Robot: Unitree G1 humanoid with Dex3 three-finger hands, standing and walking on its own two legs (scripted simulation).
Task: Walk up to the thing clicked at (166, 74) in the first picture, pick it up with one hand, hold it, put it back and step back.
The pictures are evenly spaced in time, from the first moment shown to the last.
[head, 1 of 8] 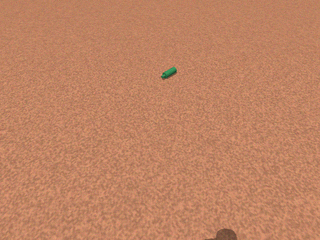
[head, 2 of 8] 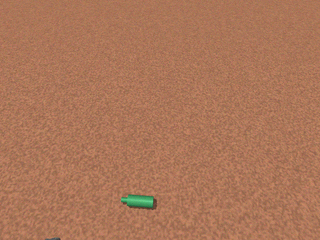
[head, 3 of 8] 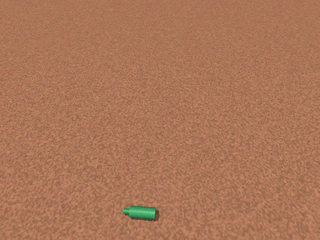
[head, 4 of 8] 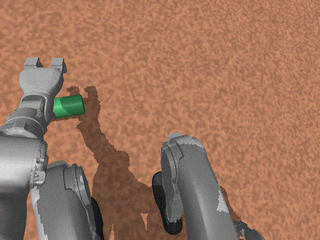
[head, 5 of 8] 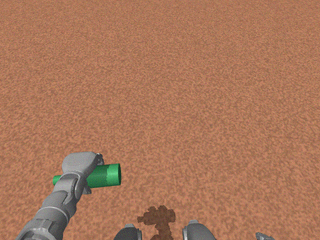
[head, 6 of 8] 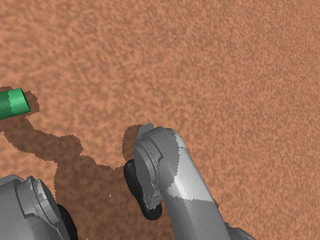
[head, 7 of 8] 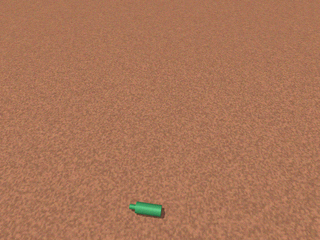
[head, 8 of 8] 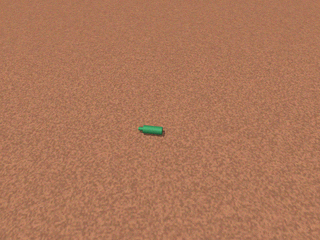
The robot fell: no
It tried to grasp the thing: yes
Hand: left
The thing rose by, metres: 0.66
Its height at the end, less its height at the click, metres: +0.00
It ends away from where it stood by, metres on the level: 0.01
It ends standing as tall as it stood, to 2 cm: yes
